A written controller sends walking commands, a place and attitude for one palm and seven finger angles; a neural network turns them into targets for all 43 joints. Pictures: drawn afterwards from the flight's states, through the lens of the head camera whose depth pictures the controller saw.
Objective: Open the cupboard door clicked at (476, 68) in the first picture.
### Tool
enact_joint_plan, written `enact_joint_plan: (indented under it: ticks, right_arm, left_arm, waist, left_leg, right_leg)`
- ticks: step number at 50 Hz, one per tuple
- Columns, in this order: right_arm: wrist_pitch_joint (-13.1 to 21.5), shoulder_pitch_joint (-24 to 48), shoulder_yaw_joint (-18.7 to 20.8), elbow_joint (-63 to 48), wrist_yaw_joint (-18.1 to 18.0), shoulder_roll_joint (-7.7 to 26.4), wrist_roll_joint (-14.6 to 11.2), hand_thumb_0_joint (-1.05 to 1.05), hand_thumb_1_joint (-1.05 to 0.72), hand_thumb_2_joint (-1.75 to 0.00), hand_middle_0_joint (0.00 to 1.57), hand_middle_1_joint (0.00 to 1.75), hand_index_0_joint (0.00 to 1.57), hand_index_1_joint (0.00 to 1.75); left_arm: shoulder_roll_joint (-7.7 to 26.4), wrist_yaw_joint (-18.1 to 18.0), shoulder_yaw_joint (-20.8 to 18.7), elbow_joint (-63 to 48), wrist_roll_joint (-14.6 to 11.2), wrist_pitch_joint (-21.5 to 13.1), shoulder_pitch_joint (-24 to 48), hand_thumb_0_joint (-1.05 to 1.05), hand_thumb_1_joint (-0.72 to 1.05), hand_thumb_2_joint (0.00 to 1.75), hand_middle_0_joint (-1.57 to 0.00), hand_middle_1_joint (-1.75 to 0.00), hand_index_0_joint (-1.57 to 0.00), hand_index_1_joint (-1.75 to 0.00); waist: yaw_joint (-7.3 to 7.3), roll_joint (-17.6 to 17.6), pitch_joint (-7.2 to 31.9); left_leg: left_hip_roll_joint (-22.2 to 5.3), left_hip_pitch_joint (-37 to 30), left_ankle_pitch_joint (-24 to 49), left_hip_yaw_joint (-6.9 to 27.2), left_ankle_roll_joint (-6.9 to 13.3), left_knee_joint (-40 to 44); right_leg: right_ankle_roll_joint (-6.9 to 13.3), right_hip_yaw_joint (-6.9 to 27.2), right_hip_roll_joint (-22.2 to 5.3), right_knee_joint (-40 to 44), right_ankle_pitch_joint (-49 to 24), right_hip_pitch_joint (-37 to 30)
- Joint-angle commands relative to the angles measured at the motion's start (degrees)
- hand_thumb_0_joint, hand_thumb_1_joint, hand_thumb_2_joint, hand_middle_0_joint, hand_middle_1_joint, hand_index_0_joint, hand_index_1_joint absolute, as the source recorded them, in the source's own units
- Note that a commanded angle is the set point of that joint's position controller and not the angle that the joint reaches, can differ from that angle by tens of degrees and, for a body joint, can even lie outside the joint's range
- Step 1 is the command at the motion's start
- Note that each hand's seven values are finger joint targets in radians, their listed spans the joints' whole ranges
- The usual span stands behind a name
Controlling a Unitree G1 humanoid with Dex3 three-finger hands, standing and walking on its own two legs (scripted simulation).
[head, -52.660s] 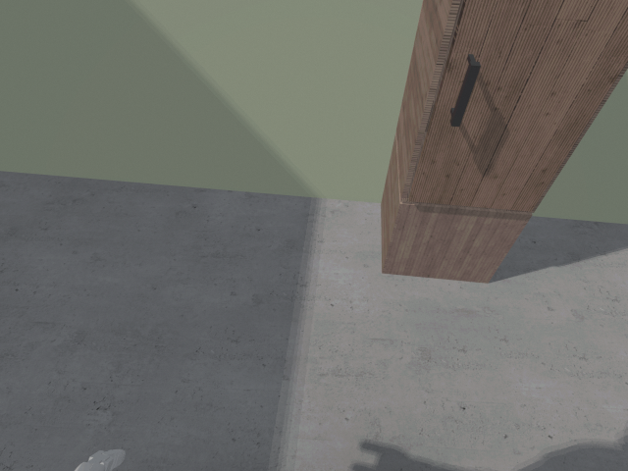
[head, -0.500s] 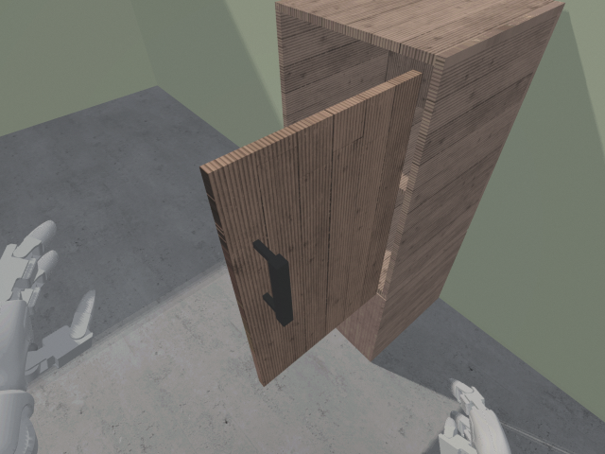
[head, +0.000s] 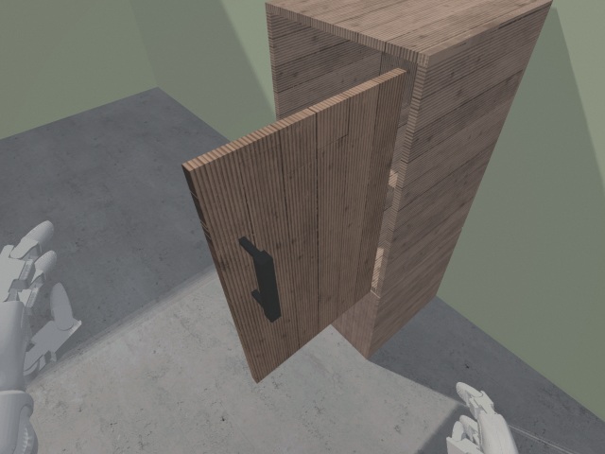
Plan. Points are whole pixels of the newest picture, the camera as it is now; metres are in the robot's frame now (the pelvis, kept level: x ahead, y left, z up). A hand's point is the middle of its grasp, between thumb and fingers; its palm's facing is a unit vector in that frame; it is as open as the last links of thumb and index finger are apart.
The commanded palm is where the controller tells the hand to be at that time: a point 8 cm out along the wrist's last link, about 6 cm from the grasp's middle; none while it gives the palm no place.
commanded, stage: step back with the hand held close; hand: left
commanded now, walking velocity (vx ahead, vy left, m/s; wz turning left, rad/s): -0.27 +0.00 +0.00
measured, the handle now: (260, 280) +0.35 +0.12 +0.03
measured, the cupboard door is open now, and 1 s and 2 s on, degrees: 90 90 90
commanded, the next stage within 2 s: stop stepping back and stand still in 1.04 s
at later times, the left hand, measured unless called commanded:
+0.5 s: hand (27, 358) +0.15 +0.29 +0.15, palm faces +0.33 -0.79 -0.51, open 7.4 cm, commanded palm +0.09 +0.33 +0.17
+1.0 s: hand out of the picture +0.04 +0.33 +0.16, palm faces +0.50 -0.74 -0.45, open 7.4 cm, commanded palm -0.04 +0.35 +0.17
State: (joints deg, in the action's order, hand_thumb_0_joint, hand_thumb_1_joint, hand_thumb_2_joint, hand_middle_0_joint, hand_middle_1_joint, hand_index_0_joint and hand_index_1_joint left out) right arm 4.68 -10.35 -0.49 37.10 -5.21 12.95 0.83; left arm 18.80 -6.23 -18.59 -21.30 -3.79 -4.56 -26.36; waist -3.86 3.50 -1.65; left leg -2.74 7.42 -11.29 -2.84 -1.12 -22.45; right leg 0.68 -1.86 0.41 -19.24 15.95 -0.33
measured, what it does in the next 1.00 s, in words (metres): walks backwards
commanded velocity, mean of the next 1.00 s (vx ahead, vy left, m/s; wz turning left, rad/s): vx -0.30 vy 0.00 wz -0.01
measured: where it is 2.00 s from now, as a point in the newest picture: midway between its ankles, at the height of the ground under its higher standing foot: outside the picture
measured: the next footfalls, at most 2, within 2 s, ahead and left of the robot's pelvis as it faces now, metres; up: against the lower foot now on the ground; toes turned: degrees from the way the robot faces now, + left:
right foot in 1.14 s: -0.24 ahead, -0.06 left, +0.00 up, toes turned -3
left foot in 1.28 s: -0.09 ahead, +0.13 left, +0.00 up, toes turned -2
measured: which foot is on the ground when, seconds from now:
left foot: down 0.00-1.00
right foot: down 0.00-0.88, up 0.90-1.00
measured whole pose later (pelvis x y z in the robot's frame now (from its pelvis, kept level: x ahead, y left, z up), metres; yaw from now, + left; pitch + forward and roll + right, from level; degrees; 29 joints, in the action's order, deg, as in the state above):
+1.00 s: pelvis -0.16 +0.04 -0.02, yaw +4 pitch +0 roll -4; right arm 6.0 -9.8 0.8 35.8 -3.9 10.0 0.8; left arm 24.9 -9.4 -26.1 -29.6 -2.0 -12.0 -26.3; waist -0.4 1.7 -4.1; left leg -1.8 26.9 -3.3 -0.2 3.7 -30.0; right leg -0.7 1.2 5.6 -57.2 25.9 23.9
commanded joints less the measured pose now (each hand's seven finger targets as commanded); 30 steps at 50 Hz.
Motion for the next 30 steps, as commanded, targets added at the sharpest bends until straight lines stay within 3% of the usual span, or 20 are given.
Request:
enact_joint_plan:
  ticks: [1,2,3,6,9,11,18,22,24,27,30]
  right_arm:
    - [2.4,7.6,1.8,-11.1,-0.6,6.7,-0.6,0.0,-0.9,-0.9,0.2,0.3,0.2,0.3]
    - [1.2,7.8,1.8,-10.5,-0.7,5.9,-0.6,0.0,-0.9,-0.9,0.2,0.3,0.2,0.3]
    - [0.4,7.9,2.1,-10.5,-0.7,6.0,-0.5,0.0,-0.9,-0.9,0.2,0.3,0.2,0.3]
    - [-1.3,7.0,2.9,-12.0,-0.6,6.7,-0.9,0.0,-0.9,-0.9,0.2,0.3,0.2,0.3]
    - [-2.3,7.0,3.1,-13.3,-0.9,6.8,-1.2,0.0,-0.9,-0.9,0.2,0.3,0.2,0.3]
    - [-3.0,7.0,3.3,-14.2,-1.0,6.6,-1.5,0.0,-0.9,-0.9,0.2,0.3,0.2,0.3]
    - [-3.4,6.7,3.4,-15.9,-1.0,6.5,-1.6,0.0,-0.9,-0.9,0.2,0.3,0.2,0.3]
    - [-2.5,6.4,3.7,-16.1,-0.6,7.2,-1.5,0.0,-0.9,-0.9,0.2,0.3,0.2,0.3]
    - [-1.9,5.9,3.5,-16.1,-0.4,7.2,-1.6,0.0,-0.9,-0.9,0.2,0.3,0.2,0.3]
    - [-0.5,6.4,3.6,-16.1,-0.5,7.9,-1.4,0.0,-0.9,-0.9,0.2,0.3,0.2,0.3]
    - [0.9,5.7,3.7,-15.9,-0.2,7.9,-1.5,0.0,-0.9,-0.9,0.2,0.3,0.2,0.3]
  left_arm:
    - [20.1,-1.6,-15.1,-18.3,0.2,-6.9,9.5,0.0,0.9,0.9,-0.2,-0.3,-0.2,-0.3]
    - [19.2,-1.3,-14.9,-15.0,0.4,-7.3,7.5,0.0,0.9,0.9,-0.2,-0.3,-0.2,-0.3]
    - [14.6,-0.6,-11.2,-11.4,0.2,-6.8,1.5,0.0,0.9,0.9,-0.2,-0.3,-0.2,-0.3]
    - [12.3,-0.2,-9.0,-12.1,0.3,-6.4,-2.6,0.0,0.9,0.9,-0.2,-0.3,-0.2,-0.3]
    - [13.9,-0.6,-10.4,-13.7,0.3,-6.2,-4.4,0.0,0.9,0.9,-0.2,-0.3,-0.2,-0.3]
    - [15.2,-0.9,-11.4,-15.1,0.2,-6.0,-4.4,0.0,0.9,0.9,-0.2,-0.3,-0.2,-0.3]
    - [16.6,-2.3,-13.1,-19.9,0.2,-6.4,-6.4,0.0,0.9,0.9,-0.2,-0.3,-0.2,-0.3]
    - [16.5,-2.7,-13.7,-21.0,0.3,-7.5,-7.2,0.0,0.9,0.9,-0.2,-0.3,-0.2,-0.3]
    - [15.4,-2.8,-13.3,-20.3,0.5,-8.1,-7.4,0.0,0.9,0.9,-0.2,-0.3,-0.2,-0.3]
    - [15.3,-3.1,-14.0,-20.6,1.2,-9.3,-5.8,0.0,0.9,0.9,-0.2,-0.3,-0.2,-0.3]
    - [14.1,-3.0,-13.8,-20.5,1.7,-10.1,-5.1,0.0,0.9,0.9,-0.2,-0.3,-0.2,-0.3]
  waist:
    - [2.44,-1.9,1.4]
    - [2.25,-3.0,1.6]
    - [2.69,-5.2,2.6]
    - [3.03,-2.6,8.1]
    - [2.91,-2.3,10.8]
    - [2.98,-5.3,11.6]
    - [2.69,0.1,12.0]
    - [2.72,2.5,10.9]
    - [3.08,3.0,8.7]
    - [3.11,6.6,6.2]
    - [3.05,7.6,5.6]
  left_leg:
    - [0.8,-5.1,10.7,-0.4,3.4,-2.8]
    - [1.2,-3.2,10.0,0.4,3.1,-3.7]
    - [1.0,-3.1,11.2,0.2,3.0,-4.3]
    - [-0.2,-4.5,17.1,-0.9,3.0,-4.3]
    - [-1.2,-5.3,22.1,-0.8,2.9,-4.0]
    - [-1.5,-4.9,23.2,-0.7,2.8,-4.2]
    - [-2.4,-0.4,20.7,0.5,2.6,-2.6]
    - [-3.5,4.9,10.8,2.3,2.9,0.0]
    - [-4.2,9.5,1.3,3.2,3.2,2.0]
    - [-5.8,20.0,-16.0,6.3,4.6,6.8]
    - [-7.4,26.8,-25.2,8.9,5.3,9.6]
  right_leg:
    - [-1.1,4.1,-3.0,6.2,-22.7,14.5]
    - [-1.0,3.9,-4.4,5.5,-26.1,13.5]
    - [-1.2,3.6,-4.7,4.3,-28.3,13.5]
    - [-1.9,2.5,-4.5,1.1,-30.7,12.1]
    - [-2.1,1.7,-4.0,-0.8,-30.9,11.7]
    - [-2.3,1.4,-3.6,-1.8,-31.5,11.6]
    - [-2.0,1.6,-2.4,-4.7,-24.1,11.1]
    - [-1.9,1.6,-1.3,-6.1,-15.9,10.4]
    - [-1.8,1.8,-1.0,-6.9,-11.2,10.1]
    - [-1.9,1.5,0.5,-10.4,-4.9,6.0]
    - [-1.8,0.6,2.0,-14.4,-0.8,3.3]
